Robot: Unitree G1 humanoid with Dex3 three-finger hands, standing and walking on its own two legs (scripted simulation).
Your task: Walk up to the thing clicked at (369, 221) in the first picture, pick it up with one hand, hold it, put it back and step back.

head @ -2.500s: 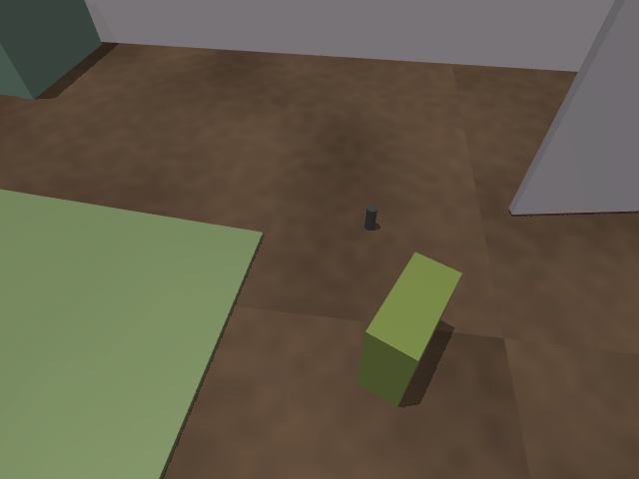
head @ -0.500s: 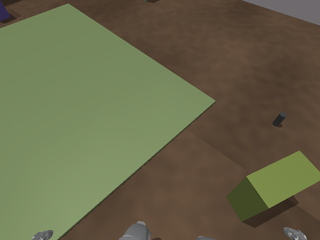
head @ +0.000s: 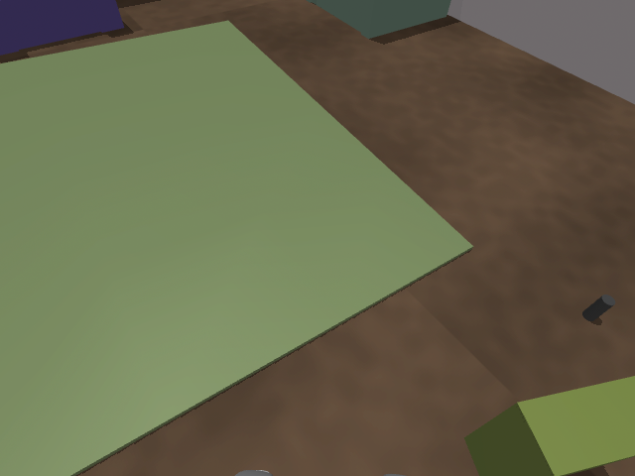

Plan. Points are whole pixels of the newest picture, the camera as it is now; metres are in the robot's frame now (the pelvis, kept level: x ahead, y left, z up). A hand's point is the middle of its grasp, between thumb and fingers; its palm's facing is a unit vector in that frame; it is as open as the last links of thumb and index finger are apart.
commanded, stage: walk up
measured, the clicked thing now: (598, 308) +0.81 -0.98 -0.69
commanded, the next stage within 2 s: stand in 0.94 s
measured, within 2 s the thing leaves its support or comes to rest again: neither
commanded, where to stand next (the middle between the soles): +0.08 -0.02 m, yaw +1 degrees
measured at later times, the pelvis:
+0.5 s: pelvis +0.00 -0.02 +0.01, yaw +4 degrees
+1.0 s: pelvis +0.01 -0.03 +0.03, yaw +5 degrees
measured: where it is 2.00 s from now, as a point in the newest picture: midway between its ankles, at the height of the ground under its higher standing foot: outside the picture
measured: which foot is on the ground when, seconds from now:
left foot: down 0.00-1.00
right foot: up 0.00-0.08, down 0.10-1.00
